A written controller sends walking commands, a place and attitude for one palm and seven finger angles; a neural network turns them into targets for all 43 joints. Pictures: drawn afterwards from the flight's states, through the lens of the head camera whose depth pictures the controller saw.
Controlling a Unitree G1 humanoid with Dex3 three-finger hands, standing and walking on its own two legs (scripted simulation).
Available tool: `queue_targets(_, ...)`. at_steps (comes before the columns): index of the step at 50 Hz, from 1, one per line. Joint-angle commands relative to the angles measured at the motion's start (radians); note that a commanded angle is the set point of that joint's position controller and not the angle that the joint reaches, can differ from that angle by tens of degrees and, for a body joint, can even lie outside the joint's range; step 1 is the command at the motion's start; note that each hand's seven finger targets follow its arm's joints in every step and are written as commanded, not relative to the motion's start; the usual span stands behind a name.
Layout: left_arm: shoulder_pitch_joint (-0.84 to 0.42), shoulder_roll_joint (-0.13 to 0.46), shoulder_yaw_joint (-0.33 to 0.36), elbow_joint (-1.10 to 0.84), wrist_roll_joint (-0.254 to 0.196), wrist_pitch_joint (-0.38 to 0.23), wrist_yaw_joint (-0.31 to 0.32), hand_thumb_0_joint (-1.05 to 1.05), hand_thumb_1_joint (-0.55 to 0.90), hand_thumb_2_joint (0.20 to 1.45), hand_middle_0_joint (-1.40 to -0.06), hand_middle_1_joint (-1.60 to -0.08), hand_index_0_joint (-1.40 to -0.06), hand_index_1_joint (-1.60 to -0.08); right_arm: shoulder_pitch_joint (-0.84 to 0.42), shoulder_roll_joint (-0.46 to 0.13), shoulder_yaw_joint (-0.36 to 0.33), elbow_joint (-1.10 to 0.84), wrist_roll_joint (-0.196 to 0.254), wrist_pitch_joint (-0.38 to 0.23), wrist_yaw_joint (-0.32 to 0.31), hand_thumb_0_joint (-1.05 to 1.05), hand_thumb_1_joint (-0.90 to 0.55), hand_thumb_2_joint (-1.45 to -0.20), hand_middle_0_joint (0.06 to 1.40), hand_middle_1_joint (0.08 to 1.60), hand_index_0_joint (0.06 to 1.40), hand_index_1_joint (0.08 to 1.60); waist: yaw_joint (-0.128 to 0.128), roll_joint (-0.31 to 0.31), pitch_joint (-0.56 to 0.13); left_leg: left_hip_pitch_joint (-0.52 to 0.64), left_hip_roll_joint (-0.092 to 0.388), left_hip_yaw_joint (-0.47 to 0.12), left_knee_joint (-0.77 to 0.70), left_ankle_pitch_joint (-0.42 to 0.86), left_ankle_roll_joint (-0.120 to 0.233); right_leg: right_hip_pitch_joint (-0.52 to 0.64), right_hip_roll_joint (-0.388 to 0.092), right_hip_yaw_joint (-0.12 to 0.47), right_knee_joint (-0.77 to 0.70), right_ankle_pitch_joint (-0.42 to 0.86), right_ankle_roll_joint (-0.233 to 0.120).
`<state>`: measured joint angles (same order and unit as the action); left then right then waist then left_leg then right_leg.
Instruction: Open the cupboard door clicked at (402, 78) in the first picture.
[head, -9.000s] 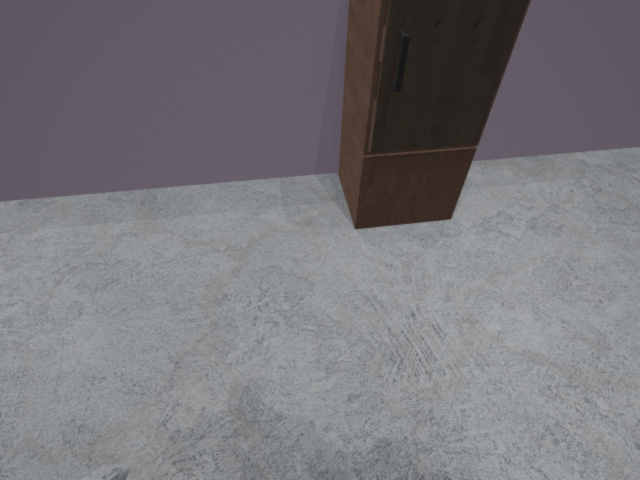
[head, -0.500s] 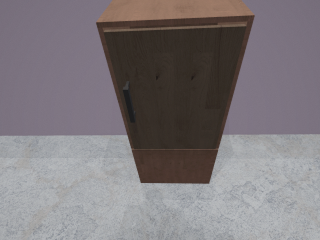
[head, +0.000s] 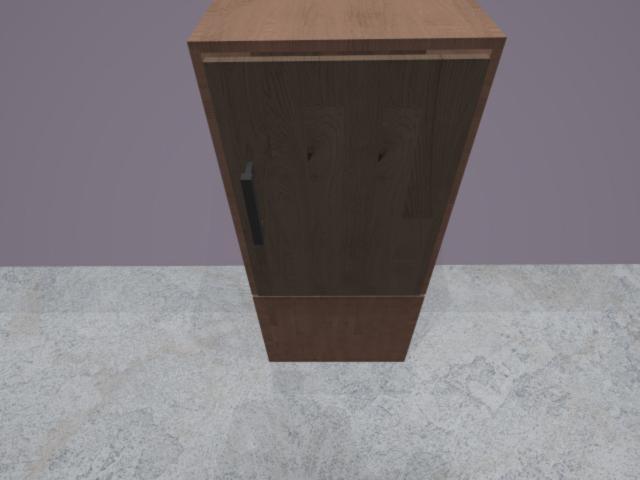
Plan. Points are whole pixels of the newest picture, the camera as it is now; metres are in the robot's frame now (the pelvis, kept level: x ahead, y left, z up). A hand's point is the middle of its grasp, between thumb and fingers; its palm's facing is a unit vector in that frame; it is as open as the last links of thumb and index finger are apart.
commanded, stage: look again from close up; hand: left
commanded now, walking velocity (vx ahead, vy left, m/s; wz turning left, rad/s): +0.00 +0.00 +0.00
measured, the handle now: (254, 205) +0.58 +0.15 -0.01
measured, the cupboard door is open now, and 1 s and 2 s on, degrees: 0 0 0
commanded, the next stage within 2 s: raise the hand with hooked fingers in 0.44 s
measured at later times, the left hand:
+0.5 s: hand out of the picture +0.04 +0.14 -0.17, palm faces +0.01 -0.98 -0.20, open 7.3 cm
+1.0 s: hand (213, 457) +0.18 +0.15 -0.09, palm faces +0.11 -0.99 +0.01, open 8.8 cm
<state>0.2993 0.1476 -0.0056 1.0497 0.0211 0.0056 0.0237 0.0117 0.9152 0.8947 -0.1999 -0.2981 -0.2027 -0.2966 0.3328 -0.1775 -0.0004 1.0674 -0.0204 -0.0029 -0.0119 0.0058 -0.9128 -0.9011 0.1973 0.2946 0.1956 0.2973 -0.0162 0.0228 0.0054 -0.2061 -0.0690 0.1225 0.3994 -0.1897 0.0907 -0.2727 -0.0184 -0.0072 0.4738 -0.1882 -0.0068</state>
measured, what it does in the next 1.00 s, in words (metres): lowers itself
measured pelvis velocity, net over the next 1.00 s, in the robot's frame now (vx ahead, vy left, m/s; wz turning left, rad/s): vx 0.02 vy -0.05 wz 0.07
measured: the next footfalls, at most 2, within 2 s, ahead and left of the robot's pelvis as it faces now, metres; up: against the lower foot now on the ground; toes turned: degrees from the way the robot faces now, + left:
none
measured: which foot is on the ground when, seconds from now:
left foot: down 0.00-1.00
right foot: down 0.00-1.00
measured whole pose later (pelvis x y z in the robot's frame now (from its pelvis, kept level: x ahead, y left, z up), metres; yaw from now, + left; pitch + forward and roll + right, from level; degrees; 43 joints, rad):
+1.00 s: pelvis +0.02 -0.05 -0.08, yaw +4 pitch +13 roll +1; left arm 0.46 0.20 0.19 0.23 -0.27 -0.54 -0.37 0.01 0.57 0.75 -0.23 -0.52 -0.23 -0.52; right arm 0.12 -0.30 -0.08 0.49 0.01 -0.24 0.00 0.01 -0.91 -0.90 0.20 0.29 0.20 0.30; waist 0.02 -0.07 -0.13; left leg -0.81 0.00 0.03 1.11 -0.53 0.01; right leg -0.82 0.01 -0.12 1.11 -0.53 -0.09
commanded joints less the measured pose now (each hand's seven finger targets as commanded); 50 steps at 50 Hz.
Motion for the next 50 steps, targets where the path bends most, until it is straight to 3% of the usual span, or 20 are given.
queue_targets(1,0.031,0.087,0.015,-0.035,-0.004,-0.026,0.007,0.0,0.9,0.9,-0.2,-0.3,-0.2,-0.3,0.02,-0.097,-0.016,-0.041,0.005,-0.028,-0.012,0.0,-0.9,-0.9,0.2,0.3,0.2,0.3,0.011,-0.038,0.063,-0.08,0.192,-0.226,-0.175,-0.195,-0.036,0.023,-0.068,0.106,-0.082,-0.047,-0.047)
queue_targets(16,0.034,0.09,0.007,0.007,-0.01,-0.042,0.013,0.0,0.9,0.9,-0.2,-0.3,-0.2,-0.3,0.011,-0.071,-0.002,0.016,0.011,-0.044,-0.018,0.0,-0.9,-0.9,0.2,0.3,0.2,0.3,0.007,-0.034,0.018,0.023,0.18,-0.163,-0.094,0.074,-0.045,0.07,-0.089,0.12,-0.103,0.111,-0.047)
queue_targets(26,0.036,0.097,0.006,0.017,-0.01,-0.042,0.014,0.0,0.9,0.9,-0.2,-0.3,-0.2,-0.3,-0.002,-0.074,-0.001,0.032,0.011,-0.043,-0.024,0.0,-0.9,-0.9,0.2,0.3,0.2,0.3,0.01,-0.025,0.029,0.043,0.183,-0.152,-0.084,0.112,-0.051,0.094,-0.089,0.119,-0.109,0.168,-0.049)
queue_targets(27,0.125,0.113,0.01,0.065,-0.001,-0.05,0.056,0.0,0.9,0.9,-0.2,-0.3,-0.2,-0.3,-0.095,-0.102,-0.007,-0.031,0.02,-0.04,-0.015,0.0,-0.9,-0.9,0.2,0.3,0.2,0.3,0.052,-0.076,0.053,-0.01,0.21,-0.111,0.107,0.132,-0.076,0.073,-0.137,0.127,-0.091,0.414,-0.008)
queue_targets(28,-0.627,0.353,0.142,-1.47,-0.217,-0.254,0.04,0.0,0.877,0.89,-0.202,-0.315,-0.202,-0.315,-0.083,-0.273,-0.031,-0.41,0.071,-0.17,-0.056,0.0,-0.9,-0.9,0.2,0.3,0.2,0.3,-0.074,0.092,-0.441,0.214,0.06,-0.151,0.002,0.177,-0.064,0.155,-0.027,0.07,-0.019,0.269,-0.025)
queue_targets(29,-0.226,0.285,0.133,-1.232,-0.138,-0.201,0.069,0.0,0.853,0.88,-0.203,-0.33,-0.203,-0.33,-0.181,-0.184,0.005,-0.36,0.059,-0.259,-0.089,0.0,-0.9,-0.9,0.2,0.3,0.2,0.3,0.028,0.241,-0.383,0.23,0.088,-0.112,-0.012,0.288,-0.065,0.137,0.016,0.046,0.006,0.114,-0.056)
queue_targets(30,-0.169,0.226,0.116,-1.107,-0.162,-0.156,0.113,0.0,0.83,0.87,-0.205,-0.345,-0.205,-0.345,-0.159,-0.191,-0.015,-0.295,0.058,-0.279,-0.092,0.0,-0.9,-0.9,0.2,0.3,0.2,0.3,0.005,0.216,-0.285,0.14,0.092,-0.118,-0.003,0.198,-0.094,0.083,0.011,0.007,0.003,0.023,-0.047)
queue_targets(31,0.123,-0.021,-0.018,-0.871,-0.174,-0.072,0.101,0.0,0.807,0.86,-0.207,-0.36,-0.207,-0.36,-0.131,-0.137,-0.018,-0.286,0.071,-0.275,-0.079,0.0,-0.9,-0.9,0.2,0.3,0.2,0.3,-0.013,0.091,-0.117,0.05,0.107,-0.139,-0.013,0.109,-0.085,-0.004,0.011,-0.034,-0.008,-0.007,-0.032)
queue_targets(32,-0.044,0.007,-0.009,-1.037,-0.216,-0.107,0.079,0.0,0.783,0.85,-0.208,-0.375,-0.208,-0.375,-0.151,-0.19,-0.017,-0.376,0.073,-0.289,-0.069,0.0,-0.9,-0.9,0.2,0.3,0.2,0.3,-0.032,0.021,-0.001,-0.029,0.097,-0.175,0.015,0.043,-0.071,-0.054,0.004,-0.04,-0.013,-0.012,-0.022)
queue_targets(33,-0.066,0.074,0.058,-1.028,-0.209,-0.162,0.058,0.0,0.76,0.84,-0.21,-0.39,-0.21,-0.39,-0.151,-0.216,-0.041,-0.394,0.058,-0.302,-0.065,0.0,-0.9,-0.9,0.2,0.3,0.2,0.3,-0.051,-0.064,0.004,-0.061,0.09,-0.171,0.069,0.002,-0.066,-0.117,0.005,-0.044,-0.014,-0.061,-0.018)
queue_targets(34,-0.006,0.049,0.06,-0.921,-0.204,-0.217,0.028,0.0,0.737,0.83,-0.212,-0.405,-0.212,-0.405,-0.147,-0.215,-0.05,-0.409,0.042,-0.309,-0.061,0.0,-0.9,-0.9,0.2,0.3,0.2,0.3,-0.052,-0.177,0.067,-0.139,0.079,-0.165,0.124,-0.042,-0.062,-0.204,0.008,-0.062,0.003,-0.121,-0.01)
queue_targets(36,0.196,0.025,0.11,-0.743,-0.231,-0.327,-0.062,0.0,0.69,0.81,-0.215,-0.435,-0.215,-0.435,-0.156,-0.208,-0.059,-0.466,0.037,-0.308,-0.037,0.0,-0.9,-0.9,0.2,0.3,0.2,0.3,0.012,-0.312,0.052,-0.29,0.058,-0.155,0.234,-0.083,-0.073,-0.282,0.006,-0.055,0.091,-0.196,-0.011)
queue_targets(38,0.346,0.02,0.145,-0.763,-0.276,-0.474,-0.182,0.0,0.643,0.79,-0.218,-0.465,-0.218,-0.465,-0.195,-0.202,-0.078,-0.529,0.027,-0.318,-0.012,0.0,-0.9,-0.9,0.2,0.3,0.2,0.3,0.071,-0.342,-0.044,-0.41,0.038,-0.127,0.338,-0.088,-0.088,-0.272,0.002,-0.02,0.197,-0.143,-0.011)
queue_targets(39,0.379,0.037,0.167,-0.78,-0.294,-0.537,-0.246,0.0,0.62,0.78,-0.22,-0.48,-0.22,-0.48,-0.209,-0.205,-0.084,-0.561,0.025,-0.32,0.001,0.0,-0.9,-0.9,0.2,0.3,0.2,0.3,0.084,-0.313,-0.108,-0.449,0.027,-0.117,0.384,-0.075,-0.095,-0.241,-0.006,0.001,0.249,-0.059,-0.009)
queue_targets(40,0.398,0.083,0.216,-0.754,-0.3,-0.585,-0.314,0.0,0.597,0.77,-0.222,-0.495,-0.222,-0.495,-0.194,-0.21,-0.094,-0.582,0.032,-0.315,0.019,0.0,-0.9,-0.9,0.2,0.3,0.2,0.3,0.098,-0.192,-0.146,-0.457,0.019,-0.111,0.424,-0.035,-0.106,-0.215,-0.015,0.027,0.306,0.035,-0.022)
queue_targets(42,0.334,0.157,0.264,-0.804,-0.292,-0.661,-0.406,0.0,0.55,0.75,-0.225,-0.525,-0.225,-0.525,-0.223,-0.209,-0.098,-0.626,0.032,-0.306,0.033,0.0,-0.9,-0.9,0.2,0.3,0.2,0.3,0.089,-0.064,-0.229,-0.514,0.014,-0.094,0.51,-0.009,-0.106,-0.241,-0.024,0.049,0.393,0.117,-0.028)
queue_targets(45,0.156,0.248,0.336,-0.973,-0.321,-0.648,-0.418,0.0,0.48,0.72,-0.23,-0.57,-0.23,-0.57,-0.228,-0.206,-0.092,-0.687,0.03,-0.276,0.017,0.0,-0.9,-0.9,0.2,0.3,0.2,0.3,0.087,-0.028,-0.31,-0.618,0.014,-0.09,0.591,-0.055,-0.086,-0.271,-0.029,0.136,0.433,0.029,-0.014)
queue_targets(47,0.067,0.24,0.349,-1.123,-0.346,-0.657,-0.387,0.0,0.433,0.7,-0.233,-0.6,-0.233,-0.6,-0.207,-0.185,-0.092,-0.708,0.034,-0.271,0.009,0.0,-0.9,-0.9,0.2,0.3,0.2,0.3,0.068,0.073,-0.375,-0.583,0.031,-0.1,0.62,-0.045,-0.077,-0.291,-0.019,0.143,0.436,-0.009,-0.012)
queue_targets(49,-0.01,0.238,0.337,-1.287,-0.36,-0.687,-0.353,0.0,0.387,0.68,-0.237,-0.63,-0.237,-0.63,-0.175,-0.174,-0.084,-0.695,0.03,-0.268,-0.002,0.0,-0.9,-0.9,0.2,0.3,0.2,0.3,0.032,0.141,-0.416,-0.53,0.049,-0.118,0.647,-0.009,-0.066,-0.329,-0.004,0.116,0.455,0.033,-0.014)
queue_targets(50,-0.095,0.255,0.318,-1.376,-0.363,-0.7,-0.353,0.0,0.363,0.67,-0.238,-0.645,-0.238,-0.645,-0.161,-0.185,-0.077,-0.689,0.022,-0.267,-0.01,0.0,-0.9,-0.9,0.2,0.3,0.2,0.3,-0.001,0.104,-0.434,-0.531,0.058,-0.138,0.678,0.009,-0.059,-0.349,0.007,0.122,0.478,0.065,-0.011)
